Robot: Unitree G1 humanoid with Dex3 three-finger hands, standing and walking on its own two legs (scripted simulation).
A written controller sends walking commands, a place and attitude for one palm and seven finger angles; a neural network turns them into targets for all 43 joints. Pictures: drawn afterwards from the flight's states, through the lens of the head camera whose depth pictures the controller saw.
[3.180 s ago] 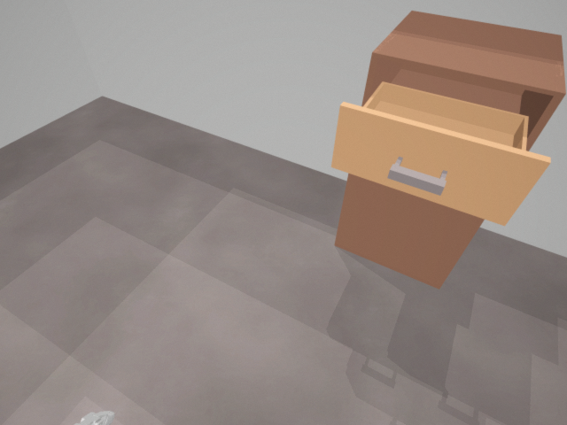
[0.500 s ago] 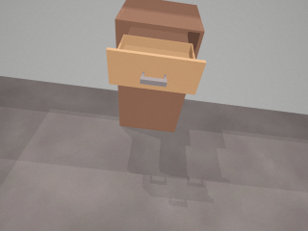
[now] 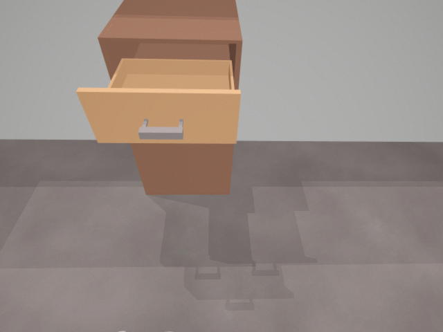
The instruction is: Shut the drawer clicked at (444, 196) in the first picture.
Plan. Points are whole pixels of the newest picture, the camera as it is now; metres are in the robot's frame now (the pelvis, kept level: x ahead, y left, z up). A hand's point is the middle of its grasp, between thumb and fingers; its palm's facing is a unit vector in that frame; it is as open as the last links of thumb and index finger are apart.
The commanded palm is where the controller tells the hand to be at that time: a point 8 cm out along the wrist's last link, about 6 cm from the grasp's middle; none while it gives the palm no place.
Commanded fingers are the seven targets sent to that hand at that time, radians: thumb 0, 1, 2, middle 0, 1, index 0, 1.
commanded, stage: take the last steps up to it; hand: left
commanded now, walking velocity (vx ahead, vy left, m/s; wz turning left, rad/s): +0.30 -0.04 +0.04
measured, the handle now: (162, 127) +0.63 +0.17 -0.01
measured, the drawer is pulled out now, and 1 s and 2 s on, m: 0.29 0.29 0.29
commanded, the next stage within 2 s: come to a stop and stand still in 0.70 s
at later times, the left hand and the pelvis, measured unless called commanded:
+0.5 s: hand out of the picture +0.15 +0.18 -0.18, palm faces +0.08 -0.99 -0.12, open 7.4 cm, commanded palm none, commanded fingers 0.00 0.90 0.90 -0.20 -0.30 -0.20 -0.30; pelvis +0.17 +0.02 +0.00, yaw -1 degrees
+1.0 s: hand (175, 244) +0.36 +0.12 -0.16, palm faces +0.06 -0.97 -0.25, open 7.2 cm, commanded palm none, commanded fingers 0.00 0.90 0.90 -0.20 -0.30 -0.20 -0.30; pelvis +0.30 -0.07 +0.00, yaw +0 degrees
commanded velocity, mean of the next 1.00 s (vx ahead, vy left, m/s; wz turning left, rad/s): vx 0.13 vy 0.02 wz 0.01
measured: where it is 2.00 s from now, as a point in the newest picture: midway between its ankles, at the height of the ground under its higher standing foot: outside the picture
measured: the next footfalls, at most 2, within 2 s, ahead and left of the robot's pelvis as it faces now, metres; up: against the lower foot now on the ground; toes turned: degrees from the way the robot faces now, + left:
left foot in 0.28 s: +0.22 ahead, +0.10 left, +0.00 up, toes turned +9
right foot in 0.78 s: +0.37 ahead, -0.16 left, +0.00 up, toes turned -9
